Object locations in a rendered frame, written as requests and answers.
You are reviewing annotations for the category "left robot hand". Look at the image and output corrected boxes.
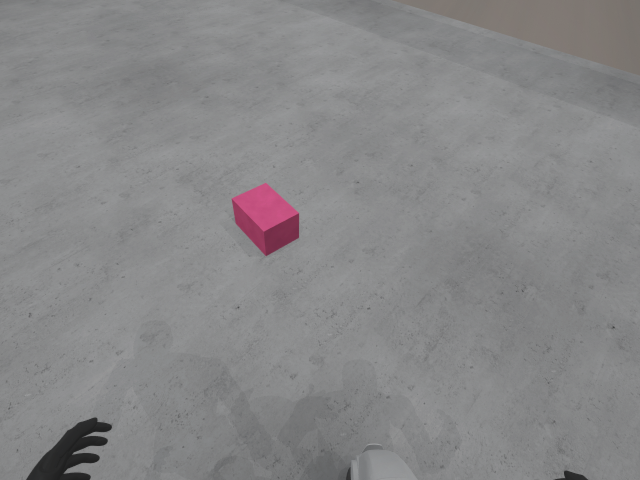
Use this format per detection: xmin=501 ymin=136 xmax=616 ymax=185
xmin=26 ymin=417 xmax=112 ymax=480

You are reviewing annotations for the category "carton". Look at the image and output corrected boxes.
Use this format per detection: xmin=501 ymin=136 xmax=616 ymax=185
xmin=232 ymin=183 xmax=299 ymax=256

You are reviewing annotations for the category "right robot shin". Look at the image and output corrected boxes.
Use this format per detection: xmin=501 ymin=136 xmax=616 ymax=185
xmin=359 ymin=444 xmax=384 ymax=456

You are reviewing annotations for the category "right robot thigh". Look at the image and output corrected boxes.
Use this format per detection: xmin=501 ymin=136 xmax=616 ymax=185
xmin=351 ymin=450 xmax=417 ymax=480

